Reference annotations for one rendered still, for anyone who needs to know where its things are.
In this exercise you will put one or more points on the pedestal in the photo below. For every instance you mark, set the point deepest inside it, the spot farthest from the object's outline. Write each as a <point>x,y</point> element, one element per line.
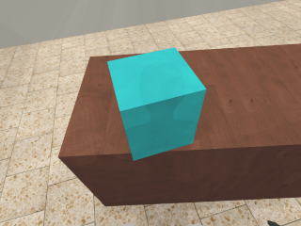
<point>247,145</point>

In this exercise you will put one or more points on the carton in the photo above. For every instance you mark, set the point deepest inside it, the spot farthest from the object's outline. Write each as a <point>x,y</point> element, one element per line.
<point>160,100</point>

